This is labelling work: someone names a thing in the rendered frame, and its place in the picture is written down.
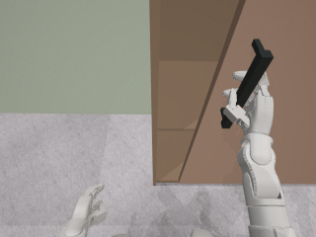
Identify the robot right hand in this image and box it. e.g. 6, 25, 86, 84
222, 70, 274, 136

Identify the robot left hand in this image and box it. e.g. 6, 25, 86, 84
71, 183, 107, 228

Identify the left robot forearm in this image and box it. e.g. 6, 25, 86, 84
58, 217, 88, 237

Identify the handle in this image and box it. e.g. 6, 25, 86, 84
220, 39, 274, 129

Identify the wardrobe door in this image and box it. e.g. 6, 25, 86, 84
178, 0, 316, 185

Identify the right robot forearm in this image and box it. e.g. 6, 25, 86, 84
237, 132, 297, 237

